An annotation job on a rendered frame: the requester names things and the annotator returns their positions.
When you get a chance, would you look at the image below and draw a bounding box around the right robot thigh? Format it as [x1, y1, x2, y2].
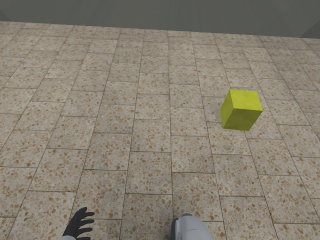
[175, 215, 214, 240]

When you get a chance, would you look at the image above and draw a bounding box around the carton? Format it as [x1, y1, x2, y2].
[220, 89, 263, 131]

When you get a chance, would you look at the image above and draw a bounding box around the right robot shin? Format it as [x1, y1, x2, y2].
[180, 212, 193, 218]

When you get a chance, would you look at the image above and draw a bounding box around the left robot hand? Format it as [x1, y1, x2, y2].
[62, 207, 95, 240]

